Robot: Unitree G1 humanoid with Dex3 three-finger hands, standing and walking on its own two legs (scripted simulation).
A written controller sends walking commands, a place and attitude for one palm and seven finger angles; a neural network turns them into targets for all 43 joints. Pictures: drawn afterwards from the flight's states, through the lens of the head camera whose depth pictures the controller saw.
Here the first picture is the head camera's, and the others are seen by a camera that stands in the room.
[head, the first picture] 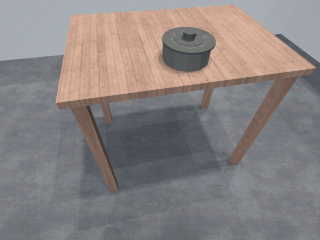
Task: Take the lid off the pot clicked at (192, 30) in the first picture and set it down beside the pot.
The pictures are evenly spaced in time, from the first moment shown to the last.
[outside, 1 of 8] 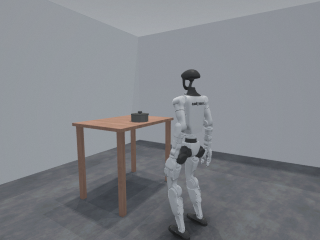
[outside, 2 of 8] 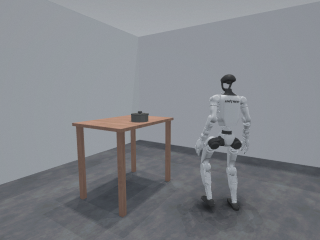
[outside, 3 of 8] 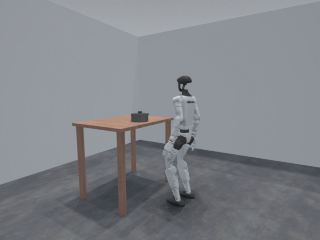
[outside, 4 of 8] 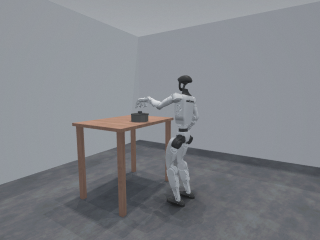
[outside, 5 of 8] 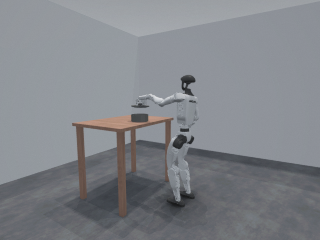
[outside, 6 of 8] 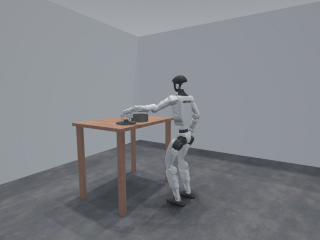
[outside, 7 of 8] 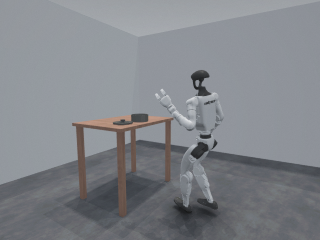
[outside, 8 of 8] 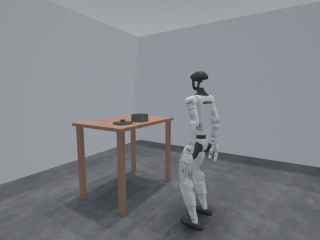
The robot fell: no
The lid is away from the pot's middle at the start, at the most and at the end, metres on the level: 0.00 0.24 0.24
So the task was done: yes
